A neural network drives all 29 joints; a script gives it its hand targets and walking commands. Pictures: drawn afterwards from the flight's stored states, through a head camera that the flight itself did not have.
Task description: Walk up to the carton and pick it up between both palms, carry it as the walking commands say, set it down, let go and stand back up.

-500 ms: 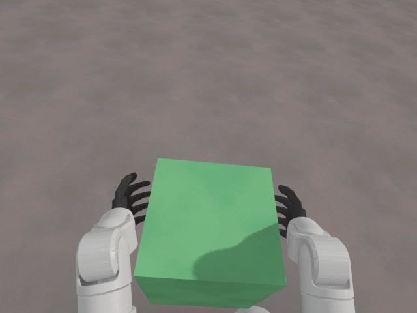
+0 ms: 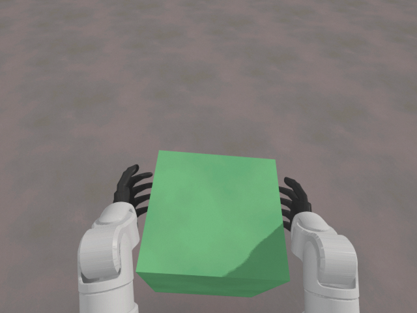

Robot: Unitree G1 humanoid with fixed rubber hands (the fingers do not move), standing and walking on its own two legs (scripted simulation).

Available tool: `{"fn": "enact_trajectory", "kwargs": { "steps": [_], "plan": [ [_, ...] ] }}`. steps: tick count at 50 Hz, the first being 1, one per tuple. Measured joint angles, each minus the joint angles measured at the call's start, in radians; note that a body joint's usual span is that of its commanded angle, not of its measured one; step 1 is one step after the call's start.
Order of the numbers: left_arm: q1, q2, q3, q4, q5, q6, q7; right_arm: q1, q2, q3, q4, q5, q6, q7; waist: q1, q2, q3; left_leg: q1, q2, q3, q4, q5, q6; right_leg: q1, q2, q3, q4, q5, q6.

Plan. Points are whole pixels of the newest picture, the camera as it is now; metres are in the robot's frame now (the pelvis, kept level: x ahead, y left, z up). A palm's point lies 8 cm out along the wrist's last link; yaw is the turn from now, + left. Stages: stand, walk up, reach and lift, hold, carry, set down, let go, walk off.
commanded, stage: carry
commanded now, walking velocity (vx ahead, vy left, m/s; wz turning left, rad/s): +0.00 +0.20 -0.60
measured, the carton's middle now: (209, 231) +0.28 +0.00 +0.00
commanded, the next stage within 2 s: none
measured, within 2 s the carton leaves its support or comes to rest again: neither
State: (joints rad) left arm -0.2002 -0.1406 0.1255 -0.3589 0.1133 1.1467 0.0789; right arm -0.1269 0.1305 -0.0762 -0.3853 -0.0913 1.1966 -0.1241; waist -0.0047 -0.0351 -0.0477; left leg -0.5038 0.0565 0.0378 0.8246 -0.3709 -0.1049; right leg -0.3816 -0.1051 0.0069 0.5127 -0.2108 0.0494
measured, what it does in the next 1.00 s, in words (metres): steps to the left, turning right: left foot, then right foot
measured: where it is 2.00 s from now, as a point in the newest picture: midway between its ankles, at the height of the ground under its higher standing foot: outside the picture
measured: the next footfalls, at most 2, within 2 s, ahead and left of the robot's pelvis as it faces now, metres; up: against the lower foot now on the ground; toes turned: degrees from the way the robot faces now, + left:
left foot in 0.06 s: +0.06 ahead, +0.16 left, +0.00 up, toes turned +3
right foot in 0.42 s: -0.01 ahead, -0.02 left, +0.00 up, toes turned -26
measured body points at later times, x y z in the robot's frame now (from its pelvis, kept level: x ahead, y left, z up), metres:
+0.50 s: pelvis -0.02 +0.10 -0.01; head -0.01 +0.08 +0.44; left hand +0.30 +0.14 +0.06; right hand +0.18 -0.14 +0.04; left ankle +0.01 +0.19 -0.70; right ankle -0.05 +0.00 -0.74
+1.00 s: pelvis +0.00 +0.23 +0.00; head +0.02 +0.23 +0.45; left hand +0.33 +0.19 +0.08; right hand +0.15 -0.05 +0.07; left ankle +0.06 +0.29 -0.74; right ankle -0.08 +0.13 -0.67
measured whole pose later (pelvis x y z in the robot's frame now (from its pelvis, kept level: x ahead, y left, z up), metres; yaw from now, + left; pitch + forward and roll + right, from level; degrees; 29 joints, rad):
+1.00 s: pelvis +0.00 +0.23 +0.00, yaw -35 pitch +5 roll -2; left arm -0.21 -0.14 0.14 -0.35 0.09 1.15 0.10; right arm -0.13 0.13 -0.07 -0.36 -0.11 1.20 -0.12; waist 0.02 -0.02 -0.07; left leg -0.39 0.10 0.22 0.56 -0.26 0.05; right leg -0.58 -0.05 -0.11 1.05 -0.49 0.04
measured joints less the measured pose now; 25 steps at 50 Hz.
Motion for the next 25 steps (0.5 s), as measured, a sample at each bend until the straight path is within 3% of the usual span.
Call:
{"fn": "enact_trajectory", "kwargs": {
  "steps": [3,5,7,9,11,14,18,21,23,25],
  "plan": [
    [-0.008,-0.001,0.002,-0.007,0.008,0.01,0.001,-0.016,0.001,-0.006,0.006,0.001,0.006,0.004,0.002,-0.015,-0.024,0.104,-0.012,0.031,-0.239,0.049,0.018,-0.047,-0.005,0.039,0.05,-0.012,0.029],
    [-0.009,0.0,0.016,-0.006,0.01,0.013,0.003,-0.023,0.004,0.006,0.035,-0.005,-0.006,0.006,0.001,-0.045,-0.031,0.102,-0.02,0.068,-0.262,0.15,0.081,-0.115,-0.007,0.056,0.183,-0.126,-0.005],
    [0.006,0.002,0.027,0.008,0.007,0.02,0.005,-0.018,0.003,0.018,0.072,-0.007,-0.009,0.007,0.009,-0.037,-0.032,0.094,0.0,0.09,-0.236,0.121,0.114,-0.194,0.022,0.018,0.412,-0.274,-0.026],
    [0.011,0.003,0.026,0.023,0.0,0.024,0.01,-0.005,0.002,0.021,0.081,-0.012,-0.006,0.01,0.016,-0.021,-0.028,0.106,0.019,0.108,-0.251,0.111,0.126,-0.243,0.042,-0.031,0.585,-0.289,-0.029],
    [0.007,0.003,0.019,0.026,-0.01,0.021,0.016,0.005,0.001,0.018,0.064,-0.015,-0.006,0.011,0.021,-0.008,-0.02,0.116,0.032,0.129,-0.27,0.119,0.131,-0.252,0.049,-0.071,0.638,-0.264,-0.018],
    [-0.01,0.0,0.012,0.014,-0.019,0.012,0.021,0.006,0.001,0.006,0.032,-0.014,-0.012,0.013,0.022,0.01,-0.014,0.117,0.043,0.171,-0.274,0.12,0.147,-0.224,0.058,-0.106,0.586,-0.261,-0.01],
    [-0.022,-0.003,0.008,0.015,-0.016,0.003,0.019,-0.001,0.001,-0.001,0.021,-0.018,-0.015,0.014,0.006,0.037,-0.025,0.103,0.056,0.23,-0.235,0.094,0.161,-0.125,0.069,-0.147,0.395,-0.262,-0.032],
    [-0.029,-0.004,0.009,0.029,-0.008,0.006,0.014,0.0,0.0,-0.002,0.028,-0.022,-0.01,0.015,-0.001,0.041,-0.035,0.084,0.062,0.276,-0.158,0.049,0.159,0.009,0.063,-0.176,0.112,-0.112,-0.051],
    [-0.029,-0.005,-0.005,0.068,-0.003,-0.013,0.013,0.009,-0.001,-0.017,0.038,-0.022,-0.013,0.015,-0.006,0.066,-0.013,0.044,0.055,0.205,-0.044,-0.037,0.092,0.008,0.071,-0.167,0.119,-0.102,-0.074],
    [-0.017,-0.003,-0.013,0.09,-0.006,-0.014,0.011,0.03,-0.002,-0.016,0.038,-0.019,-0.003,0.01,-0.014,0.062,0.01,-0.01,0.024,0.112,0.117,-0.09,0.05,0.018,0.064,-0.147,0.108,-0.103,-0.079]
  ]
}}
